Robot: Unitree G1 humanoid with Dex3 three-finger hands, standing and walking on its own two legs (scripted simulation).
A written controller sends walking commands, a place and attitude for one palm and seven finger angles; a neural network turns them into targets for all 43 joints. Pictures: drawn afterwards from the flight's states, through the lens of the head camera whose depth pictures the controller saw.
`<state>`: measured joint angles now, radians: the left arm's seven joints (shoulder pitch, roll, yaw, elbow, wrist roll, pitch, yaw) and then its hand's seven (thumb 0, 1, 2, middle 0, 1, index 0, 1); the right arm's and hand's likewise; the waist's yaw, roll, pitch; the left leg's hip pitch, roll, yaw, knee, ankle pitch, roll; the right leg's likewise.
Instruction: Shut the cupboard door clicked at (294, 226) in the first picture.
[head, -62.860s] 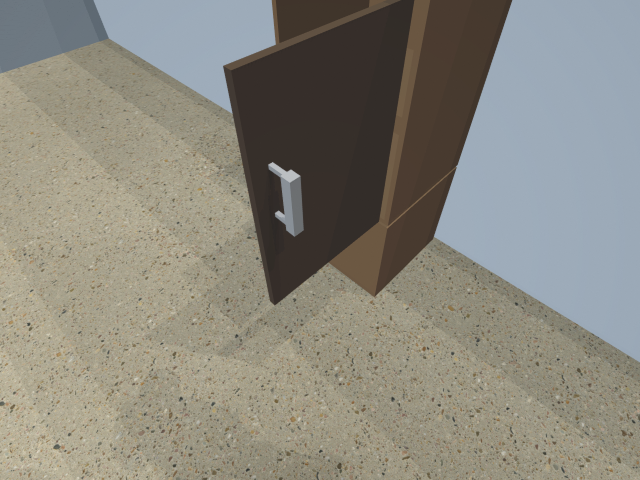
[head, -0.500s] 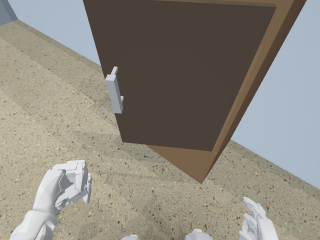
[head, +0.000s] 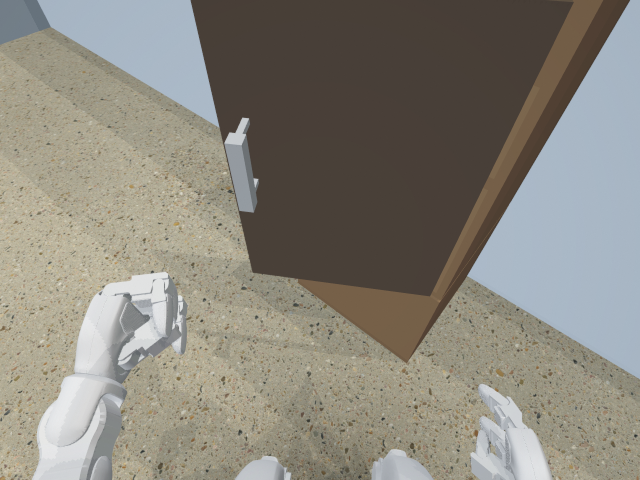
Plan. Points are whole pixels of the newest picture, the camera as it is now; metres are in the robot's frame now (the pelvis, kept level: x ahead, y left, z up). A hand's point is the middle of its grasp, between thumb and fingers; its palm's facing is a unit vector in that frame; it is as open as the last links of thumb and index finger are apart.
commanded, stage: bring the fist close to the handle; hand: left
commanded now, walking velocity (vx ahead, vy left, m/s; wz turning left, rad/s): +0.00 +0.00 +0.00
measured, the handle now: (246, 166) +0.53 +0.15 +0.07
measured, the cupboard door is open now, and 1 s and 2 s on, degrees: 31 31 24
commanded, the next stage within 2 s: push the door shut along its arc in 1.20 s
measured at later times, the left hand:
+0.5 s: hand (236, 261) +0.36 +0.14 +0.07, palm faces -0.12 -0.99 -0.02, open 3.1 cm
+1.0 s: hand (258, 211) +0.43 +0.12 +0.09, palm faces -0.08 -1.00 -0.04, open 3.1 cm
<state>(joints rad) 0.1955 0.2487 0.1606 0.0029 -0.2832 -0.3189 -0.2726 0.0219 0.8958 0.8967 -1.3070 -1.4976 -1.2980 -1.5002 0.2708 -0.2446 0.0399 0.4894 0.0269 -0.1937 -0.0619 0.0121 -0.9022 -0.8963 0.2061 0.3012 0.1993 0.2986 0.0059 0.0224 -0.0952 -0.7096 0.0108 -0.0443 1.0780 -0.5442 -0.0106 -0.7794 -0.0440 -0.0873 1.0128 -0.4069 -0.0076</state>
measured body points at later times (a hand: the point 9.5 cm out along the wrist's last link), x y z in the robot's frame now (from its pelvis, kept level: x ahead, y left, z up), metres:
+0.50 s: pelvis +0.01 -0.01 +0.01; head +0.07 -0.02 +0.45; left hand +0.36 +0.19 +0.07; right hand +0.13 -0.26 -0.09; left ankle +0.00 +0.12 -0.67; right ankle +0.06 -0.12 -0.67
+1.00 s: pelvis +0.01 -0.01 +0.01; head +0.08 -0.03 +0.45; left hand +0.43 +0.17 +0.09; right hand +0.08 -0.27 -0.11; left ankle +0.00 +0.12 -0.67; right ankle +0.06 -0.12 -0.67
